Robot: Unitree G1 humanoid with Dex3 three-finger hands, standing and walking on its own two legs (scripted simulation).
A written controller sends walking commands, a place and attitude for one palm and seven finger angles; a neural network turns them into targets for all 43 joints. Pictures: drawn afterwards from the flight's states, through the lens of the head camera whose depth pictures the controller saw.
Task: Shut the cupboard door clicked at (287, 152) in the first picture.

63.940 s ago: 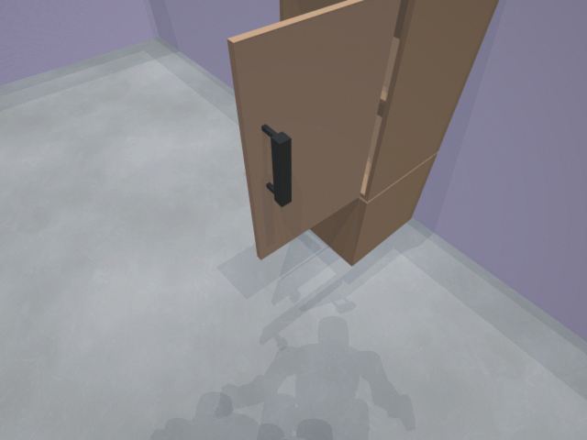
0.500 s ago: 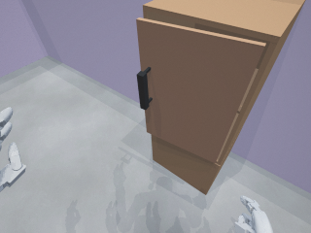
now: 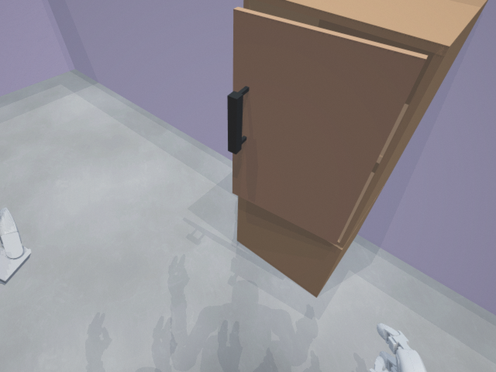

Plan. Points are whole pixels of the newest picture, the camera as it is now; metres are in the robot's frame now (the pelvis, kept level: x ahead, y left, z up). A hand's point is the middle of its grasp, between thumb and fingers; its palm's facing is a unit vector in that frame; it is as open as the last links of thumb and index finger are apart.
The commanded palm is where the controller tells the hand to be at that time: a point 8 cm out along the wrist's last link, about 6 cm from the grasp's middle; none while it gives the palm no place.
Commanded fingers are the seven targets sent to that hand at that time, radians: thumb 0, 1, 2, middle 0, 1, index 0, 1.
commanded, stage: step back with the hand held close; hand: left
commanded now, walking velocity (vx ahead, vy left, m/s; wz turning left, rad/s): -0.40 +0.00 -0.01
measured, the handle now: (239, 120) +0.70 +0.07 +0.01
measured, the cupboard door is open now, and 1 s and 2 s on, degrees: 7 7 7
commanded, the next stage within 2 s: stop stepping back and stand still in 0.72 s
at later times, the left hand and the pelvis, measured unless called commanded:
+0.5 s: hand (27, 283) +0.17 +0.25 +0.17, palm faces +0.34 -0.82 -0.45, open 7.4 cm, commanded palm +0.09 +0.29 +0.19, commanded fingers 0.00 0.90 0.90 -0.20 -0.30 -0.20 -0.30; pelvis -0.06 +0.00 +0.01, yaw -3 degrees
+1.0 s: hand out of the picture -0.01 +0.23 +0.17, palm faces +0.28 -0.85 -0.45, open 7.4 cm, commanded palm -0.08 +0.29 +0.19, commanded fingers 0.00 0.90 0.90 -0.20 -0.30 -0.20 -0.30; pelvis -0.22 -0.01 +0.01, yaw -1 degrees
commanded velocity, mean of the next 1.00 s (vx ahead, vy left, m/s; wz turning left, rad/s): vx -0.26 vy -0.01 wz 0.02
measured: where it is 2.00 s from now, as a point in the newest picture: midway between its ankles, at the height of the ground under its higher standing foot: outside the picture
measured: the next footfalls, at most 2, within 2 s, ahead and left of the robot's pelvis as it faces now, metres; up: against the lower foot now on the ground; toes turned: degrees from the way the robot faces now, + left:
right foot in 0.46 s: -0.20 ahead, -0.11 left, +0.00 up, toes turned -4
left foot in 0.74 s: +0.01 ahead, +0.08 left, +0.00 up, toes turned -4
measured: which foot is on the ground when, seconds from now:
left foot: down 0.00-0.62, up 0.64-0.72, down 0.74-0.96, up 0.98-1.00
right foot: down 0.00-0.18, up 0.20-0.44, down 0.46-1.00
